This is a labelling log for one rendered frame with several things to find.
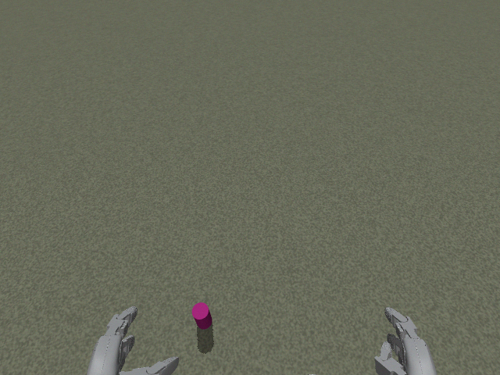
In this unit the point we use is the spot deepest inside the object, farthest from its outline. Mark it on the right robot hand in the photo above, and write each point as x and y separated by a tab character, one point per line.
414	357

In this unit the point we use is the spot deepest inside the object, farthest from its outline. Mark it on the can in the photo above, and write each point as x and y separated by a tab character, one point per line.
202	315

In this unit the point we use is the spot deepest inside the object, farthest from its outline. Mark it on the left robot hand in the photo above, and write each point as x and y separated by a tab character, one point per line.
110	351

